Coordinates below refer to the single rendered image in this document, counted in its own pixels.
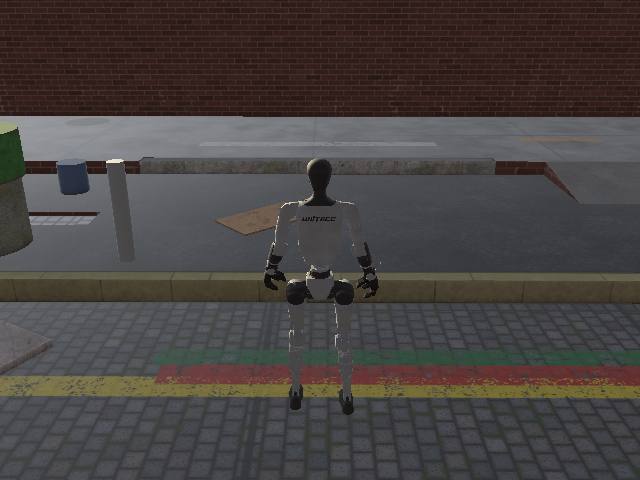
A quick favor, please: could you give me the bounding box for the robot right upper arm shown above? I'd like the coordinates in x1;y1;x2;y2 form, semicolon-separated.
340;201;367;257

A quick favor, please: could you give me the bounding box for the left robot forearm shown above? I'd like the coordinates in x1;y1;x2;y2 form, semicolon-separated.
265;241;283;275

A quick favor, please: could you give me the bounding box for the robot left upper arm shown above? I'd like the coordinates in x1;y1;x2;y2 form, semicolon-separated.
272;201;299;257

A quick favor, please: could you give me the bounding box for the right robot forearm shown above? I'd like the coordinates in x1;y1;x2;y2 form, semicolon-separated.
357;242;376;281

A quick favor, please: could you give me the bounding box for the left robot hand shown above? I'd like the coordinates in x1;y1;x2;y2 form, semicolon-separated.
263;271;286;291

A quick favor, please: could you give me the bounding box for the right robot hand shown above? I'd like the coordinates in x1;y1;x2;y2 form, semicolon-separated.
356;276;379;298

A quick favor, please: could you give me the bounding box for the left robot shin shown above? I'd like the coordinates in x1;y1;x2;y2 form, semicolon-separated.
289;330;303;396

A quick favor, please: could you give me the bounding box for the right robot thigh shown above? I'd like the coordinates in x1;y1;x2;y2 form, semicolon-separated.
334;279;354;352

